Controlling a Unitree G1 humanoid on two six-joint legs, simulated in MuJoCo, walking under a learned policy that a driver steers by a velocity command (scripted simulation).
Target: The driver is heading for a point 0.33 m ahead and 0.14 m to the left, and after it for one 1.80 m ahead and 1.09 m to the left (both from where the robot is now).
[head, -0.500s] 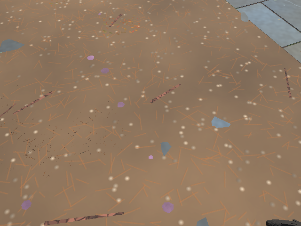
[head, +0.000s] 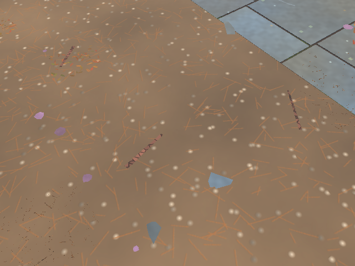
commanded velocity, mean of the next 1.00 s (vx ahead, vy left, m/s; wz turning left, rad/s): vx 0.50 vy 0.00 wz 0.45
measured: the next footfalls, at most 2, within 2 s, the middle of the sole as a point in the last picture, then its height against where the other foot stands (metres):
left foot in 0.46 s outside the picture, level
right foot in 0.92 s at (172, 201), level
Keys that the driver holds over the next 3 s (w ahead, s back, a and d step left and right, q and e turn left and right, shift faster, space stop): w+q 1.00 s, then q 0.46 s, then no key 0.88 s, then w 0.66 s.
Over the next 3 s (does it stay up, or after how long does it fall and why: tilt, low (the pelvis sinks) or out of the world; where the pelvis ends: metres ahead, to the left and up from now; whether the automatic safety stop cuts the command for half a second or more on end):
stays up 0.88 0.43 0.01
